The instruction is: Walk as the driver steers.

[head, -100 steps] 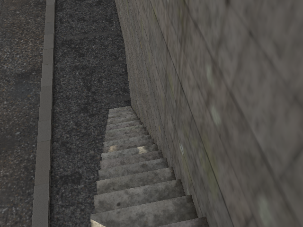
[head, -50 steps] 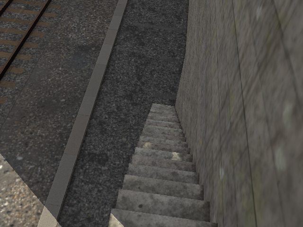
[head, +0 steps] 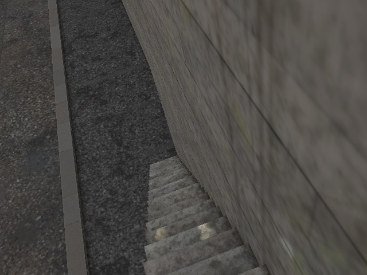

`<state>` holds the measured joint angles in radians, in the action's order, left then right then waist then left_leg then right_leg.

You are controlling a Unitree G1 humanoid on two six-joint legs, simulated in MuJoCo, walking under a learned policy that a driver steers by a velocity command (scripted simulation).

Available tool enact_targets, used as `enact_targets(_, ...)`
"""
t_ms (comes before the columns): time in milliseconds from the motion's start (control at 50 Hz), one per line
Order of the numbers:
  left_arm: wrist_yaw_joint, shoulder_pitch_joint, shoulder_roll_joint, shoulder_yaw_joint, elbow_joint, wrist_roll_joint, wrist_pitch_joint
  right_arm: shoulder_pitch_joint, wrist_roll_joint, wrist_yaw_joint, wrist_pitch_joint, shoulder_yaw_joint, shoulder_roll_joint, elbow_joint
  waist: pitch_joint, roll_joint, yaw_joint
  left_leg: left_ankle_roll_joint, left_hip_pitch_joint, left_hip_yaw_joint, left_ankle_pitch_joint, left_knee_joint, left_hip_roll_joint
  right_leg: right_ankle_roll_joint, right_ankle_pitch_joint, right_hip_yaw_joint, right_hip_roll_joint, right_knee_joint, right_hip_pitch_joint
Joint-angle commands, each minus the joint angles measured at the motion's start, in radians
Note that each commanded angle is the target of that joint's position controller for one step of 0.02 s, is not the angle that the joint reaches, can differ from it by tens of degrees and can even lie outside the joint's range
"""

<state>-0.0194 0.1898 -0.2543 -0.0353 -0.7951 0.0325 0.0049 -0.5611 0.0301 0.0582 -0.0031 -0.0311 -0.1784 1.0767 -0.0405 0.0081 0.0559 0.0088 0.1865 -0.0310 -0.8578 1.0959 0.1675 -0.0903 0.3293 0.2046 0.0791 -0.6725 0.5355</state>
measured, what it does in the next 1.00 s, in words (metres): goes down: right foot 0.21 m lower, then left foot 0.22 m lower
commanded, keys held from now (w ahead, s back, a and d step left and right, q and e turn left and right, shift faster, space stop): w+shift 0.02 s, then shift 0.98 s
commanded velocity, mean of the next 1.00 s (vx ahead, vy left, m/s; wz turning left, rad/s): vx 0.24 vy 0.05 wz -0.01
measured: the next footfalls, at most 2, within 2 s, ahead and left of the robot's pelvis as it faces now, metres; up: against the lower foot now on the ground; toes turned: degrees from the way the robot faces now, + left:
right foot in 0.04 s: +0.14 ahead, -0.09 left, -0.21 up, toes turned +2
left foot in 0.44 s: +0.26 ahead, +0.26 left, -0.43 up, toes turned +0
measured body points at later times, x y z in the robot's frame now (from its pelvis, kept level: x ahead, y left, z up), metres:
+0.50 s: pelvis +0.23 +0.13 -0.31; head +0.23 +0.12 +0.14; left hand +0.25 +0.40 -0.44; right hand +0.25 -0.13 -0.46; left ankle +0.22 +0.26 -1.05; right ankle +0.14 -0.06 -0.77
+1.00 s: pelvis +0.37 +0.18 -0.27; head +0.41 +0.21 +0.18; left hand +0.66 +0.31 -0.37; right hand +0.15 +0.03 -0.37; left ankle +0.24 +0.29 -1.02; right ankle +0.29 -0.01 -0.88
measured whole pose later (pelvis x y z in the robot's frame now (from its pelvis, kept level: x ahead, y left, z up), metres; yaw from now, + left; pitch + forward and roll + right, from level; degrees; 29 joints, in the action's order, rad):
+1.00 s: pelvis +0.37 +0.18 -0.27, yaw -1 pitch +3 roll -7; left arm 0.01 -0.19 -0.13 0.00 -0.88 0.01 -0.01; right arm -0.69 0.00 0.07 0.08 0.04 -0.11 1.11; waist -0.06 0.07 0.21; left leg -0.02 0.00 0.21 -0.10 0.35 -0.06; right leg -0.06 -0.14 0.06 -0.06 -1.26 0.51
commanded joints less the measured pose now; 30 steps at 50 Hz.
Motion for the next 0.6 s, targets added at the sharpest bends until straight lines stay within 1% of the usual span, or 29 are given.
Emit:
enact_targets(20, 0.068, 0.595, -0.157, -0.057, -0.206, -0.027, 0.002, 0.315, -0.022, -0.018, 0.013, -0.029, -0.169, -0.153, 0.063, 0.013, -0.32, 0.099, 0.267, 0.152, 0.65, 0.348, -0.139, 0.052, 0.238, -0.119, 0.082, 0.118, -0.632)
enact_targets(40, 0.066, 0.79, -0.131, -0.056, -0.284, -0.036, 0.024, 0.41, 0.018, -0.03, 0.003, -0.036, -0.13, -0.163, 0.017, -0.07, -0.446, 0.025, 0.461, 0.115, 0.425, 0.84, 0.023, 0.101, 0.134, -0.06, 0.126, 0.189, -0.761)
enact_targets(60, 0.077, 0.824, -0.117, -0.018, -0.352, -0.037, 0.05, 0.301, 0.033, -0.012, -0.004, -0.033, -0.047, -0.188, -0.132, -0.423, -0.357, 0.063, 0.653, 0.169, -0.071, 1.128, 0.135, 0.07, 0.397, -0.093, 0.094, 0.107, -0.626)
enact_targets(80, 0.077, 0.639, -0.143, -0.003, -0.295, 0.006, 0.056, -0.06, 0.026, -0.029, -0.002, -0.034, 0.007, -0.156, -0.063, -0.577, -0.082, 0.078, 0.879, 0.312, -0.059, 1.153, 0.078, 0.24, 0.428, 0.198, 0.211, -0.069, -0.725)
enact_targets(100, 0.074, 0.56, -0.168, -0.006, -0.264, 0.018, 0.052, -0.127, 0.025, -0.018, -0.023, -0.033, -0.029, -0.127, -0.017, -0.365, -0.086, 0.075, 0.896, 0.371, 0.134, 1.028, 0.026, 0.326, 0.214, 0.23, 0.299, -0.017, -0.634)
enact_targets(120, 0.044, 0.368, -0.186, -0.011, -0.256, 0.023, 0.066, -0.025, 0.041, -0.004, -0.028, -0.04, -0.066, -0.197, -0.022, -0.231, -0.042, 0.077, 0.873, 0.41, 0.366, 0.888, -0.038, 0.351, -0.033, 0.306, 0.343, 0.123, -0.467)
enact_targets(140, 0.002, 0.185, -0.209, -0.01, -0.223, -0.002, 0.069, 0.169, 0.064, 0.024, -0.063, -0.032, -0.081, -0.284, -0.13, -0.171, -0.012, 0.014, 0.819, 0.398, 0.485, 0.668, -0.1, 0.412, -0.314, 0.503, 0.41, 0.249, -0.166)
enact_targets(160, -0.045, 0.03, -0.134, 0.032, -0.183, -0.023, 0.067, 0.295, 0.061, 0.046, -0.085, -0.048, -0.168, -0.329, -0.199, 0.037, 0.003, -0.074, 0.669, 0.418, 0.671, 0.502, -0.13, 0.402, -0.19, 0.444, 0.398, 0.232, 0.081)
enact_targets(180, -0.064, -0.021, -0.069, 0.054, -0.197, -0.047, 0.076, 0.296, 0.045, 0.052, -0.105, -0.035, -0.116, -0.331, -0.196, 0.003, 0.023, -0.131, 0.546, 0.411, 0.711, 0.347, -0.188, 0.402, -0.033, 0.4, 0.379, 0.12, 0.172)
enact_targets(200, -0.057, -0.014, -0.092, 0.055, -0.205, -0.078, 0.094, 0.228, 0.02, 0.047, -0.117, -0.016, -0.044, -0.282, -0.135, -0.063, 0.04, -0.137, 0.4, 0.395, 0.84, 0.311, -0.179, 0.383, 0.052, 0.277, 0.294, 0.021, 0.206)
enact_targets(220, -0.051, 0.012, -0.14, 0.031, -0.207, -0.058, 0.108, 0.219, 0.012, 0.033, -0.109, -0.03, -0.079, -0.272, -0.087, -0.086, 0.03, -0.129, 0.364, 0.352, 1.0, 0.232, -0.142, 0.355, 0.014, 0.167, 0.215, -0.039, 0.163)
enact_targets(240, -0.07, 0.096, -0.148, 0.015, -0.233, -0.018, 0.119, 0.267, 0.004, 0.011, -0.096, -0.044, -0.128, -0.259, -0.051, -0.126, -0.022, -0.105, 0.407, 0.359, 1.154, 0.116, -0.146, 0.287, -0.181, 0.124, 0.172, -0.117, 0.056)
enact_targets(260, -0.085, 0.122, -0.09, 0.023, -0.229, 0.005, 0.115, 0.289, -0.012, -0.018, -0.091, -0.048, -0.152, -0.266, -0.053, -0.072, -0.006, -0.105, 0.378, 0.334, 1.349, -0.078, -0.147, 0.249, -0.367, 0.047, 0.117, -0.183, 0.075)
enact_targets(280, -0.093, 0.123, -0.068, 0.029, -0.228, 0.016, 0.093, 0.317, -0.027, -0.038, -0.088, -0.028, -0.108, -0.255, -0.062, -0.092, -0.013, -0.083, 0.294, 0.265, 1.396, -0.28, -0.15, 0.206, -0.436, -0.025, 0.056, -0.197, 0.096)
enact_targets(300, -0.109, 0.146, -0.078, 0.018, -0.213, 0.019, 0.069, 0.379, -0.028, -0.068, -0.08, -0.011, -0.078, -0.262, -0.057, -0.076, -0.049, -0.084, 0.177, 0.157, 1.431, -0.443, -0.165, 0.192, -0.551, -0.085, 0.035, -0.173, 0.136)
enact_targets(320, -0.116, 0.176, -0.106, 0.001, -0.219, 0.001, 0.056, 0.388, -0.021, -0.09, -0.074, -0.011, -0.075, -0.244, -0.028, -0.114, -0.067, -0.085, 0.066, 0.109, 1.459, -0.408, -0.164, 0.201, -0.603, -0.09, 0.049, -0.194, 0.176)
enact_targets(360, -0.098, 0.137, -0.07, -0.006, -0.198, -0.015, 0.034, 0.294, -0.007, -0.106, -0.072, -0.032, -0.141, -0.188, -0.044, -0.095, -0.052, -0.074, 0.01, 0.083, 1.331, -0.458, -0.19, 0.183, -0.675, -0.079, 0.031, -0.344, 0.171)
enact_targets(380, -0.089, 0.111, -0.056, -0.01, -0.19, -0.012, 0.024, 0.216, -0.016, -0.103, -0.071, -0.035, -0.14, -0.139, -0.023, -0.092, -0.017, -0.061, -0.062, 0.049, 1.306, -0.5, -0.187, 0.161, -0.638, -0.097, 0.035, -0.415, 0.174)
enact_targets(400, -0.089, 0.099, -0.025, -0.006, -0.206, -0.03, 0.012, 0.082, -0.028, -0.091, -0.072, -0.046, -0.156, -0.063, 0.012, -0.045, 0.029, -0.061, -0.158, -0.021, 1.259, -0.55, -0.161, 0.125, -0.63, -0.136, 0.02, -0.556, 0.171)
enact_targets(420, -0.086, 0.056, -0.021, -0.005, -0.201, -0.05, 0.006, -0.085, -0.055, -0.081, -0.06, -0.067, -0.206, -0.004, 0.055, -0.026, 0.128, -0.056, -0.294, -0.046, 1.277, -0.611, -0.183, 0.09, -0.59, -0.176, -0.005, -0.751, 0.177)
enact_targets(440, -0.101, 0.124, -0.023, -0.01, -0.258, -0.056, -0.019, -0.205, -0.035, -0.078, -0.038, -0.065, -0.188, -0.001, 0.011, -0.015, 0.242, -0.012, -0.296, 0.064, 1.198, -0.919, -0.275, 0.019, -0.952, -0.222, -0.12, -1.209, 0.209)
enact_targets(460, -0.093, 0.283, 0.116, 0.008, -0.254, -0.072, -0.029, -0.091, -0.057, -0.087, 0.01, -0.011, -0.195, 0.018, -0.045, 0.296, 0.044, -0.02, -0.364, 0.139, 1.937, -0.704, -0.356, -0.02, -1.351, -0.112, -0.223, -1.512, 0.44)
enact_targets(480, -0.072, 0.341, 0.162, 0.021, -0.214, -0.05, -0.017, 0.018, -0.058, -0.107, 0.028, 0.017, -0.187, 0.039, 0.059, 0.413, -0.102, 0.05, -0.462, 0.245, 2.402, -0.376, -0.439, -0.044, -1.353, -0.07, -0.153, -1.547, 0.593)
enact_targets(500, -0.069, 0.302, 0.118, 0.027, -0.19, 0.002, 0.0, 0.004, -0.068, -0.122, 0.032, 0.023, -0.131, 0.032, 0.132, 0.246, -0.067, 0.13, -0.435, 0.294, 2.223, -0.398, -0.489, -0.035, -1.248, -0.054, -0.125, -1.498, 0.615)
enact_targets(520, -0.081, 0.212, 0.099, 0.036, -0.175, 0.039, -0.002, 0.019, -0.098, -0.13, 0.033, 0.022, -0.129, 0.045, 0.121, 0.087, -0.049, 0.201, -0.27, 0.343, 1.861, -0.485, -0.507, -0.02, -1.132, -0.054, -0.076, -1.351, 0.539)
enact_targets(540, -0.085, 0.204, 0.121, 0.061, -0.151, 0.049, -0.019, 0.159, -0.121, -0.127, 0.035, 0.011, -0.218, 0.032, 0.115, 0.052, -0.121, 0.297, -0.069, 0.486, 1.538, -0.583, -0.599, -0.027, -1.078, -0.055, -0.019, -1.221, 0.401)
enact_targets(560, -0.079, 0.175, 0.074, 0.061, -0.132, 0.048, -0.047, 0.287, -0.113, -0.122, 0.035, 0.002, -0.263, 0.012, 0.063, 0.039, -0.16, 0.35, 0.114, 0.538, 1.342, -0.671, -0.628, -0.047, -1.041, -0.061, -0.007, -1.134, 0.297)
enact_targets(580, -0.08, 0.083, -0.027, 0.038, -0.133, 0.045, -0.065, 0.268, -0.14, -0.11, 0.049, 0.038, -0.147, -0.012, 0.012, 0.013, -0.076, 0.313, 0.097, 0.513, 1.28, -0.65, -0.577, -0.058, -0.819, 0.025, -0.018, -0.992, 0.353)
enact_targets(600, -0.077, 0.067, -0.028, 0.039, -0.117, 0.018, -0.079, 0.283, -0.136, -0.102, 0.051, 0.051, -0.12, 0.003, 0.042, 0.05, -0.099, 0.281, 0.046, 0.46, 1.295, -0.605, -0.535, -0.054, -0.762, 0.018, -0.012, -0.856, 0.301)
